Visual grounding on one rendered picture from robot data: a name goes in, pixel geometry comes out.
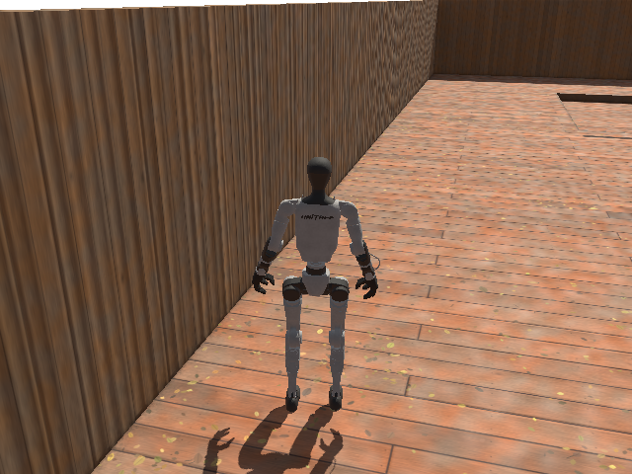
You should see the robot left thigh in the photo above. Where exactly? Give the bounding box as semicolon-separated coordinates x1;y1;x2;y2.
282;276;302;348

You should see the right robot shin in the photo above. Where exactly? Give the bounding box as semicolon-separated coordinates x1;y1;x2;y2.
330;330;345;397

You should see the left robot forearm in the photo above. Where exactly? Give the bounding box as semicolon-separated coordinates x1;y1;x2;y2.
255;236;277;276

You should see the right robot forearm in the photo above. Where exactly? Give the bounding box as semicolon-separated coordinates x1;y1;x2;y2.
355;240;375;280

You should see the robot right hand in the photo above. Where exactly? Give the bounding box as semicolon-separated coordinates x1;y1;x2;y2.
355;276;378;299

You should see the robot left upper arm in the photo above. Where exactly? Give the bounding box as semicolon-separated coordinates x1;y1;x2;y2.
268;198;298;252

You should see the robot left hand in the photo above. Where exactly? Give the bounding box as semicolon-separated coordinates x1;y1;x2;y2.
252;271;275;294

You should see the robot right upper arm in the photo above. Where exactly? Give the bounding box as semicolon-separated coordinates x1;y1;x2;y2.
339;200;365;256

